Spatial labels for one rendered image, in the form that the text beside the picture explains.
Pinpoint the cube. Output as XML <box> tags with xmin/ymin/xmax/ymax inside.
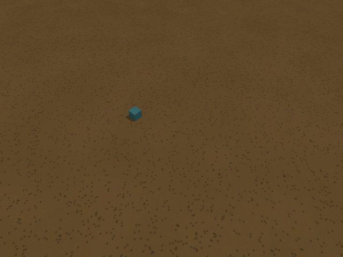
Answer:
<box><xmin>129</xmin><ymin>106</ymin><xmax>142</xmax><ymax>121</ymax></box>

